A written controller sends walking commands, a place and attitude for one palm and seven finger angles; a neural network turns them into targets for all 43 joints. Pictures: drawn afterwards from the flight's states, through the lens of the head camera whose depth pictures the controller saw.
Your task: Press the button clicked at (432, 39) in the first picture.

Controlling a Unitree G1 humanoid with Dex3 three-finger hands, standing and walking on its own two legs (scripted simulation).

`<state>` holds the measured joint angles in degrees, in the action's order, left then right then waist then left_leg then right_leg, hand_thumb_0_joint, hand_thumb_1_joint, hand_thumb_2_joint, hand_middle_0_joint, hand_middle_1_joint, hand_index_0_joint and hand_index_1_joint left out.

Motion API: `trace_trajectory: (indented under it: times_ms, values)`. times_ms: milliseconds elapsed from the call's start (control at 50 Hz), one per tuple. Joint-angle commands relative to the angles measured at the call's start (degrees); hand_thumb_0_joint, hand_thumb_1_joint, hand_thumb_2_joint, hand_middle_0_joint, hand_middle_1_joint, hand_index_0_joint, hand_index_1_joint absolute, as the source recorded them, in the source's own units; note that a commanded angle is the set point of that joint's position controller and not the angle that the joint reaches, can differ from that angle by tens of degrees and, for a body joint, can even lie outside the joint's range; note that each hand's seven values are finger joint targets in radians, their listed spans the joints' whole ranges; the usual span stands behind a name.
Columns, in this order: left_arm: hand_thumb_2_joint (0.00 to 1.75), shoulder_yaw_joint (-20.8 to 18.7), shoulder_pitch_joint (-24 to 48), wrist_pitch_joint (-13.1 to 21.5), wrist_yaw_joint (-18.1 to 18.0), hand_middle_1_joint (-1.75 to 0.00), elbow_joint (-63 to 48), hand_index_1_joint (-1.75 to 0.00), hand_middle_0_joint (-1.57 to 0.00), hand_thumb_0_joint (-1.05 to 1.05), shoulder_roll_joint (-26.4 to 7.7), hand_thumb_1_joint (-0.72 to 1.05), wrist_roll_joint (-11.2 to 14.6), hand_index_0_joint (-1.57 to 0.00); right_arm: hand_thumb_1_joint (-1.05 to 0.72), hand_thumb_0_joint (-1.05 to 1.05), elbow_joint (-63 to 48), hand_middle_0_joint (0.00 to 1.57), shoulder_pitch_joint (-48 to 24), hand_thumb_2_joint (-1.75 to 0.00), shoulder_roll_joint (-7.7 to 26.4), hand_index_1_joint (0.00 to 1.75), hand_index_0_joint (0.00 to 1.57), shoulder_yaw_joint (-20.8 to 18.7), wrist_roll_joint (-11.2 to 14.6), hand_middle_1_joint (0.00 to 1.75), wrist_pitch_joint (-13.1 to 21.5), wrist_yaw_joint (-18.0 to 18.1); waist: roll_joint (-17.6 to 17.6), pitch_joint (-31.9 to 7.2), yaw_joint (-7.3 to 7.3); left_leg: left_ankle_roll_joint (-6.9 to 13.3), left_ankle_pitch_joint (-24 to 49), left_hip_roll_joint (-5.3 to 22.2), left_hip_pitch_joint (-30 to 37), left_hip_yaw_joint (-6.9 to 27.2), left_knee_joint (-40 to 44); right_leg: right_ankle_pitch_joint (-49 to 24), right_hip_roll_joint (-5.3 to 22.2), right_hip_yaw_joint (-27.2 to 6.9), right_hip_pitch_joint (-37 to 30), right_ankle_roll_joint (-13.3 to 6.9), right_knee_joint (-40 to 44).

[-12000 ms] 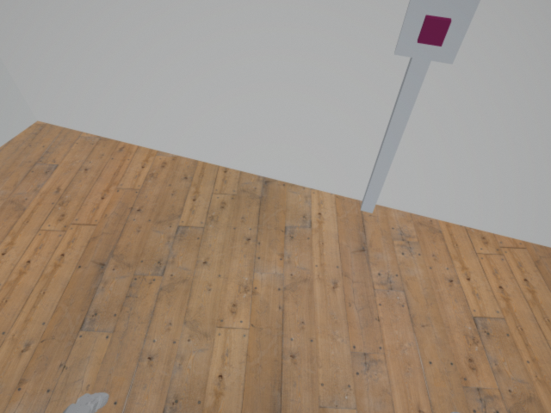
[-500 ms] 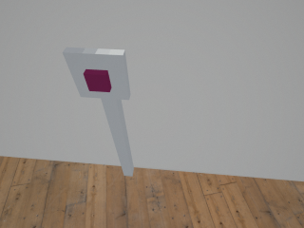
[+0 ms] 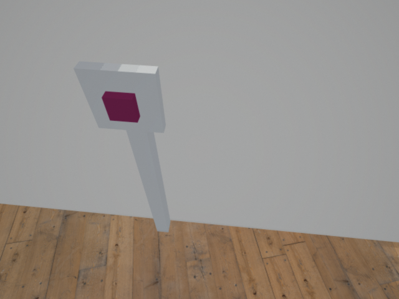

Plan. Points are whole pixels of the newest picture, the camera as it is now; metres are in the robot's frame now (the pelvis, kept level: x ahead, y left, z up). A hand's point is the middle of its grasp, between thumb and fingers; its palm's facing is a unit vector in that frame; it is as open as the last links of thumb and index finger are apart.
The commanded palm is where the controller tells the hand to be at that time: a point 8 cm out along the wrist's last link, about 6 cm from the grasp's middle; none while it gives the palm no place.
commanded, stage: raise the hand and make a fist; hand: left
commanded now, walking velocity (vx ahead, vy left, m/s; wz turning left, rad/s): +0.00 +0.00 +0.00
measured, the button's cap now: (122, 106) +0.51 +0.22 +0.10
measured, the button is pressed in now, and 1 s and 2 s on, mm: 0 0 0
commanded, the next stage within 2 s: none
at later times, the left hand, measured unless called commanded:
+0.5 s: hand out of the picture +0.12 +0.16 -0.04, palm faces +0.03 -1.00 +0.00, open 5.1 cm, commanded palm +0.11 +0.22 -0.02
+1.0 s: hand (94, 275) +0.16 +0.19 +0.02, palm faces -0.01 -1.00 -0.07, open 3.1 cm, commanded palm +0.12 +0.25 +0.03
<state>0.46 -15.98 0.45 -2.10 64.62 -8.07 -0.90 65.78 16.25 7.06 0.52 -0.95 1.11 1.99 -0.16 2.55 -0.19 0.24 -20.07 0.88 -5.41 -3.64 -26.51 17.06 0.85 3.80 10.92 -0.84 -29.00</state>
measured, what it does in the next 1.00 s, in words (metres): shifts its weight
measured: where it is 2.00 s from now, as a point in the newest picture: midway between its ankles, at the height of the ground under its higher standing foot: outside the picture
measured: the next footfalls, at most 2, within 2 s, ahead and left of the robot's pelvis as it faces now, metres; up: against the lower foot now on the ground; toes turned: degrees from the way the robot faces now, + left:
none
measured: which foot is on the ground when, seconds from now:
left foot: down 0.00-1.00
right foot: down 0.00-1.00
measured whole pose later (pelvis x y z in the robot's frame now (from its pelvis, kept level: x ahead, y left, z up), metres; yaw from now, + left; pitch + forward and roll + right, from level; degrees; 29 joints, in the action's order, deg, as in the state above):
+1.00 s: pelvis -0.05 +0.01 -0.04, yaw +2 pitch +8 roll -1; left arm -10.0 -24.9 16.9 15.2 -6.1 -13.8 14.8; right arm 32.6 18.3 14.1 0.3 1.7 14.7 2.4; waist -1.5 -4.3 1.0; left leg 0.9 -27.5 1.3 -33.1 -1.2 -52.6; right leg 22.1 1.8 5.6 35.5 -0.8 -49.8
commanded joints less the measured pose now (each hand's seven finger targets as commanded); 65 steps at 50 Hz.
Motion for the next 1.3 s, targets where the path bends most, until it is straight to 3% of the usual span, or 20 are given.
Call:
trace_trajectory:
  times_ms: [0, 20, 40, 60, 80, 100, 120, 140, 160, 220, 300, 360, 400, 480, 580, 720, 940, 980, 1040, 1280]
  values:
    - [0.90, -1.1, -3.7, 1.0, -0.2, -0.30, -1.6, -0.30, -0.20, 0.00, -5.0, 0.90, 0.3, -0.20, -0.90, 0.00, -0.8, 0.20, 5.4, -0.90, 5.2, 0.30, 0.20, -0.7, 0.3, 0.30, 0.6, 0.5, -0.5, 1.3, 0.09, 1.7, 17.3, 5.3, -4.1, 4.1, 4.4, -18.5, 5.4, -5.2, -1.8, -2.2, 3.3]
    - [0.90, -1.8, -9.1, 2.2, -2.6, -0.30, 0.9, -0.30, -0.20, 0.00, -8.0, 0.90, -0.2, -0.20, -0.90, 0.00, -5.4, 0.20, -1.6, -0.90, 8.2, 0.30, 0.20, -1.7, 1.0, 0.30, 1.0, 0.1, 4.7, 1.0, -2.43, -0.2, 26.5, 5.8, -8.6, 1.3, -9.9, -49.4, 8.7, -8.1, -2.2, 0.0, 3.2]
    - [0.90, -4.5, 34.5, 14.2, -1.4, -0.33, -90.3, -0.33, -0.23, 0.00, -18.1, 0.90, 11.9, -0.23, -0.90, 0.00, -25.4, 0.20, 0.1, -0.90, 17.8, 0.30, 0.20, -2.0, 3.9, 0.30, 10.8, 2.2, -8.6, -27.2, 4.83, 1.4, 34.2, 0.3, 4.5, 2.9, -0.5, -40.3, 4.3, -5.7, -7.9, -1.4, -2.1]
    - [0.90, -5.5, 9.3, 10.5, -4.3, -0.36, -74.5, -0.36, -0.25, 0.00, -14.1, 0.90, 6.6, -0.25, -0.90, 0.00, -21.6, 0.20, -3.6, -0.90, 12.3, 0.30, 0.20, -1.7, 2.1, 0.30, 15.8, 3.9, -19.0, -27.5, -0.24, 1.0, 43.1, 2.8, 8.8, 3.5, 1.7, -20.9, 1.2, -3.1, -3.8, -2.2, -4.3]
    - [0.90, 1.2, -5.8, 2.0, -6.2, -0.39, -63.8, -0.39, -0.28, 0.00, -1.0, 0.90, 8.4, -0.28, -0.90, 0.00, -21.8, 0.20, -4.0, -0.90, 9.5, 0.30, 0.20, -2.5, 3.7, 0.30, 17.3, 3.6, -14.2, -15.0, 1.56, -1.1, 43.9, 4.2, 1.3, 5.0, 2.1, -8.0, 0.8, 0.9, 4.3, -0.8, -5.3]
    - [0.90, 6.0, -4.3, 1.6, -4.8, -0.42, -65.2, -0.42, -0.31, 0.00, 4.9, 0.90, 9.7, -0.31, -0.90, 0.00, -20.6, 0.20, -2.0, -0.90, 11.2, 0.30, 0.20, -2.6, 4.0, 0.30, 18.2, 3.2, -5.0, -8.1, 2.53, -0.3, 39.5, 3.9, -0.8, 5.5, 0.1, -8.9, 0.6, 1.5, 7.7, 0.0, -3.8]
    - [0.90, 3.5, -0.8, 3.8, -4.0, -0.45, -70.1, -0.45, -0.34, 0.00, 1.0, 0.90, 9.6, -0.34, -0.90, 0.00, -23.9, 0.20, -3.8, -0.90, 13.5, 0.30, 0.20, -3.9, 3.3, 0.30, 19.3, 2.7, -1.9, -5.0, 3.21, 0.3, 33.1, 2.8, -4.3, 6.6, -2.8, -10.6, 0.8, 1.7, 10.1, 0.1, -2.5]
    - [0.90, -0.2, -1.1, 6.3, -3.0, -0.48, -70.8, -0.48, -0.36, 0.00, -2.6, 0.90, 8.9, -0.36, -0.90, 0.00, -25.6, 0.20, -2.6, -0.90, 14.9, 0.30, 0.20, -4.7, 2.1, 0.30, 19.7, 2.5, 3.4, -8.2, 4.15, 0.3, 27.5, 1.1, -7.9, 5.9, -5.9, -14.0, 0.6, 2.2, 10.3, 0.0, -2.8]
    - [0.90, -1.4, -6.4, 8.7, -1.3, -0.51, -66.9, -0.51, -0.39, 0.00, -1.4, 0.90, 8.8, -0.39, -0.90, 0.00, -27.6, 0.20, -2.8, -0.90, 14.5, 0.30, 0.20, -5.0, 1.3, 0.30, 19.7, 2.2, 10.0, -7.7, 3.46, 0.5, 22.8, 0.3, -12.6, 5.3, -8.4, -14.0, 0.5, 2.8, 12.1, 0.2, -4.4]
    - [0.90, -2.6, -20.6, 19.2, 7.7, -0.60, -58.0, -0.60, -0.47, 0.00, 2.3, 0.90, 11.3, -0.47, -0.90, 0.00, -33.6, 0.20, -6.5, -0.90, 13.5, 0.30, 0.20, -5.7, 1.4, 0.30, 19.2, -0.1, 15.6, -6.7, -1.21, -0.7, 11.9, -1.4, -25.7, 3.5, -13.6, -8.0, 0.3, 2.0, 16.1, 0.4, -11.0]
    - [0.90, -13.8, -21.9, 33.3, 20.5, -0.72, -60.8, -0.72, -0.58, 0.00, -8.6, 0.90, 13.4, -0.58, -0.90, 0.00, -41.3, 0.20, -9.6, -0.90, 14.2, 0.30, 0.20, -7.1, 1.8, 0.30, 16.7, -3.0, 5.7, -13.8, -3.98, -1.2, 7.4, -3.1, -34.7, 1.0, -22.2, -7.4, 2.0, -4.1, 15.2, -1.0, -17.8]
    - [0.90, -13.6, -15.4, 30.0, 21.0, -0.81, -69.2, -0.81, -0.67, 0.00, -9.2, 0.90, 15.6, -0.67, -0.90, 0.00, -47.6, 0.20, -11.9, -0.90, 13.7, 0.30, 0.20, -6.2, 3.1, 0.30, 13.7, -1.8, 1.6, -15.3, -3.83, 0.1, 1.3, -3.8, -37.1, -0.5, -23.7, 4.0, 2.2, -8.0, 16.8, -0.6, -15.8]
    - [0.90, -13.0, -7.3, 28.4, 18.7, -0.87, -75.4, -0.87, -0.72, 0.00, -9.9, 0.90, 16.2, -0.72, -0.90, 0.00, -49.3, 0.20, -10.5, -0.90, 13.5, 0.30, 0.20, -5.6, 3.3, 0.30, 12.6, -0.9, 0.3, -14.4, -1.64, 0.6, -2.6, -3.1, -37.6, 0.6, -24.6, 12.6, 1.8, -9.1, 20.9, -0.4, -14.6]
    - [0.90, -9.7, 3.4, 31.8, 15.8, -0.99, -87.8, -0.99, -0.83, 0.00, -9.7, 0.90, 15.1, -0.83, -0.90, 0.00, -48.6, 0.20, -5.7, -0.90, 12.7, 0.30, 0.20, -4.0, 2.6, 0.30, 13.2, 0.2, -2.9, -17.2, 2.99, 1.4, -1.2, -1.3, -34.5, 3.0, -27.6, 10.4, 0.5, -7.8, 24.4, -0.2, -16.4]
    - [0.90, -7.6, 2.4, 28.8, 20.3, -1.14, -80.3, -1.14, -0.97, 0.00, -10.7, 0.90, 15.5, -0.97, -0.90, 0.00, -45.1, 0.20, -4.6, -0.90, 14.0, 0.30, 0.20, -2.7, 3.1, 0.30, 15.4, 1.3, -3.0, -15.7, 4.46, 1.6, -1.2, -0.6, -34.1, 5.0, -27.1, 8.8, -0.4, -6.0, 24.2, -0.3, -15.9]
    - [0.90, -16.5, -6.7, 17.2, 19.5, -1.35, -78.3, -1.35, -1.16, 0.00, -13.9, 0.90, 17.7, -1.16, -0.90, 0.00, -45.6, 0.20, -7.3, -0.90, 12.4, 0.30, 0.20, -2.5, 3.5, 0.30, 15.6, 1.7, 0.6, -19.2, -1.38, 1.0, 3.1, -1.1, -32.5, 4.8, -20.5, 5.4, 0.5, -4.0, 14.0, 0.3, -13.3]
    - [0.90, -13.9, -5.8, 20.6, 17.4, -1.50, -82.8, -1.50, -1.30, 0.00, -12.0, 0.90, 16.8, -1.30, -0.90, 0.00, -44.1, 0.20, -4.7, -0.90, 13.5, 0.30, 0.20, -2.4, 3.2, 0.30, 18.3, 1.0, -2.3, -15.2, 0.04, 0.7, 4.6, -0.7, -26.8, 5.0, -16.1, 1.2, -0.3, -0.4, 15.7, -0.2, -13.2]
    - [0.90, -14.0, -4.9, 20.0, 17.6, -1.50, -82.3, -1.50, -1.30, 0.00, -12.5, 0.90, 16.9, -1.30, -0.90, 0.00, -43.8, 0.20, -5.0, -0.90, 14.0, 0.30, 0.20, -2.4, 3.3, 0.30, 18.4, 1.2, 0.1, -13.6, 0.41, 0.8, 4.5, -0.6, -26.6, 5.5, -15.6, 1.1, -0.7, 0.0, 15.9, -0.2, -12.8]
    - [0.90, -15.3, -3.8, 19.5, 17.4, -1.50, -84.6, -1.50, -1.30, 0.00, -13.5, 0.90, 16.9, -1.30, -0.90, 0.00, -43.6, 0.20, -4.4, -0.90, 14.0, 0.30, 0.20, -2.4, 3.4, 0.30, 18.7, 1.4, -3.7, -16.2, -0.19, 0.6, 6.7, -0.7, -23.5, 5.3, -14.7, -1.9, -0.6, 0.2, 14.3, -0.2, -12.7]
    - [0.90, -16.4, 1.1, 12.7, 19.2, -1.50, -83.8, -1.50, -1.30, 0.00, -14.5, 0.90, 17.4, -1.30, -0.90, 0.00, -42.8, 0.20, -5.1, -0.90, 14.1, 0.30, 0.20, -0.8, 3.3, 0.30, 17.5, 1.3, -3.1, -13.5, -0.18, 0.0, 17.2, -0.1, -17.2, 6.1, -11.2, -12.9, -1.4, 1.7, 8.9, -0.4, -10.1]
